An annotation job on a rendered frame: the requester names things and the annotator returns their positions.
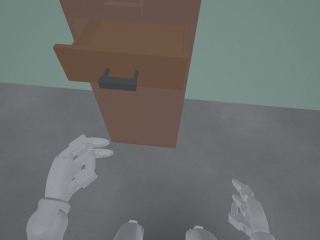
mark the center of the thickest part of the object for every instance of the drawer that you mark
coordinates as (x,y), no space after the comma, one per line
(158,52)

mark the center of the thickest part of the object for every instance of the robot right hand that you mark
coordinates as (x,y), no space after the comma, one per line
(252,218)

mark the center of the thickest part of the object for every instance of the robot right shin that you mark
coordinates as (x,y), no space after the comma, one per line
(199,227)

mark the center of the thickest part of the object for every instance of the handle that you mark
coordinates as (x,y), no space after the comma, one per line
(118,83)
(123,8)

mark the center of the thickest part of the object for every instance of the robot left hand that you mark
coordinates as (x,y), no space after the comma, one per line
(59,184)

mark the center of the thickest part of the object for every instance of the robot right thigh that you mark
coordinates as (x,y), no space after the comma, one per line
(199,234)

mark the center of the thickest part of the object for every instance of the cabinet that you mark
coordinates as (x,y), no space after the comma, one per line
(147,116)

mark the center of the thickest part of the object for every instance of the robot left forearm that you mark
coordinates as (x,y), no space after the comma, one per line
(49,221)

